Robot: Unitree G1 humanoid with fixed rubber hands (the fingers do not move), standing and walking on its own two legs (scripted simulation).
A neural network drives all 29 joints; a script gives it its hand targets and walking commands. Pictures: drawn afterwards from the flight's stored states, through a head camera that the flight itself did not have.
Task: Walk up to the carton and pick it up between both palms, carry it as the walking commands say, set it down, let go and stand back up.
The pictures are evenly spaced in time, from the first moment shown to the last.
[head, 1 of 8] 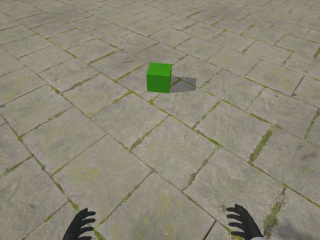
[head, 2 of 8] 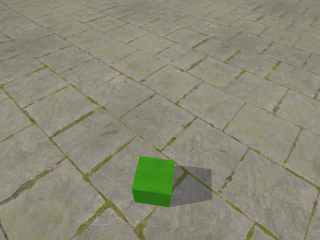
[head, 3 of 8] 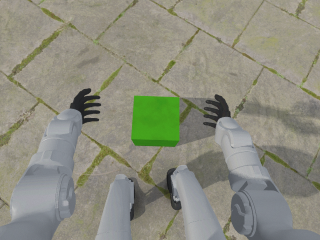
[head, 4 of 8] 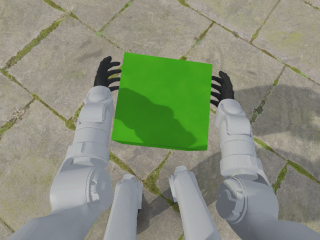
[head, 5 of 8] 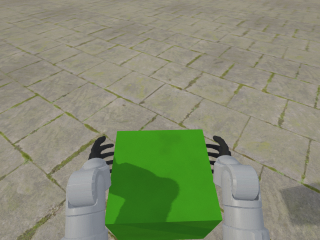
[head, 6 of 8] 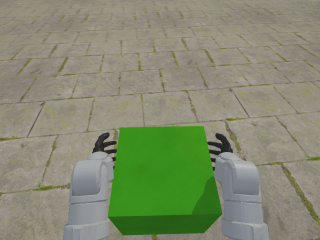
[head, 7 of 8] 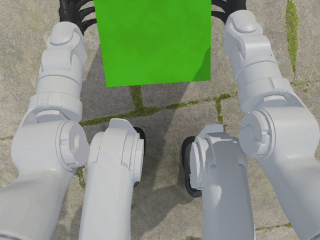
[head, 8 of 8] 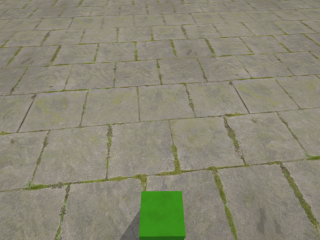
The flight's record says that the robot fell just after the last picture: no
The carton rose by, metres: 0.68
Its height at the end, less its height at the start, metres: +0.00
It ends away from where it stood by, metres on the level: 0.05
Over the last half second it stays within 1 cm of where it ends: yes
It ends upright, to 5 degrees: yes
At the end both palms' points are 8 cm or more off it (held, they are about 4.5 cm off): yes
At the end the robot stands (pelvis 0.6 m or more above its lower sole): yes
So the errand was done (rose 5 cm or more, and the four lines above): yes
